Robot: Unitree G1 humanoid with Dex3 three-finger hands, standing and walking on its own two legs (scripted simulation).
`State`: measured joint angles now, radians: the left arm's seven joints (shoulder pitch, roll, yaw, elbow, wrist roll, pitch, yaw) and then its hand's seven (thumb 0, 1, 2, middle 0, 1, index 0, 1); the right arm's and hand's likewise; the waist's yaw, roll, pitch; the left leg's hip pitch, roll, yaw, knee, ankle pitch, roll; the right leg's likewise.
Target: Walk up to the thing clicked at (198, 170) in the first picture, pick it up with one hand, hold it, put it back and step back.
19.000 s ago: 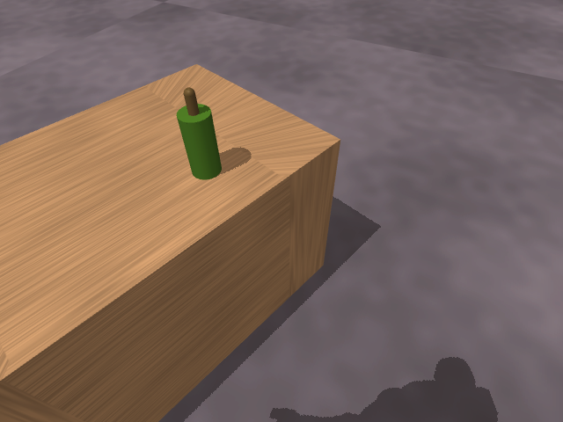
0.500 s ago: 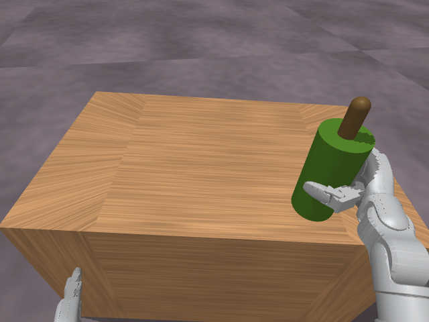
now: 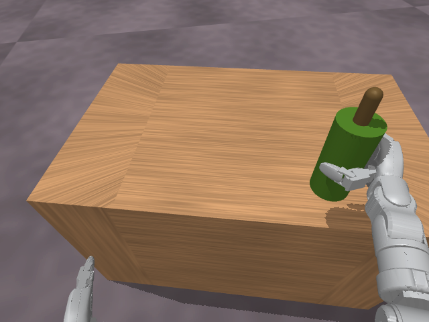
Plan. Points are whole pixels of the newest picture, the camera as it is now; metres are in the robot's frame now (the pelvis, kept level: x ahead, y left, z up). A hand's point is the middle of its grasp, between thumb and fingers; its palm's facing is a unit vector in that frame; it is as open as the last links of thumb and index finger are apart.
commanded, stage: crouch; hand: right
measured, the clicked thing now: (348, 146) +0.41 -0.19 +0.13
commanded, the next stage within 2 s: lower in 0.74 s
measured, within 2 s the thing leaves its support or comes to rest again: neither
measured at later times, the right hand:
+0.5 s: hand (342, 145) +0.47 -0.21 +0.07, palm faces +0.21 +0.98 -0.01, open 10.8 cm
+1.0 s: hand (337, 146) +0.50 -0.22 +0.04, palm faces +0.20 +0.98 +0.00, open 10.8 cm
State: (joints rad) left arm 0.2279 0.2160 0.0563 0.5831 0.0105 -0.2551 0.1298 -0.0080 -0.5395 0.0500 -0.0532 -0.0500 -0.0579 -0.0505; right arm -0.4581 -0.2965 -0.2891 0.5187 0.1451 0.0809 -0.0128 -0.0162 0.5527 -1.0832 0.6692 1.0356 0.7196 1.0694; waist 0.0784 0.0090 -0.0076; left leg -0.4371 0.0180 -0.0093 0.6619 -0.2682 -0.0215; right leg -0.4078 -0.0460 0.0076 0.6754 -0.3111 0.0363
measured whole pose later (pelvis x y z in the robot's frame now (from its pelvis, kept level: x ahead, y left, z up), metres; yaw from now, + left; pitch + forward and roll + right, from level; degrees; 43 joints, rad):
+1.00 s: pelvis +0.01 -0.01 -0.03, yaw +1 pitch +14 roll +2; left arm 0.28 0.23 0.03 0.33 0.03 -0.15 0.05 -0.01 -0.55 0.06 -0.06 -0.04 -0.05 -0.05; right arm -0.76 -0.45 -0.42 1.08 0.07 -0.29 0.04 -0.02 0.55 -1.08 0.66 1.04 0.71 1.08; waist 0.18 0.02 -0.08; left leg -0.75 0.00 -0.01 0.83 -0.33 -0.04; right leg -0.74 -0.06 0.02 0.90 -0.41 0.02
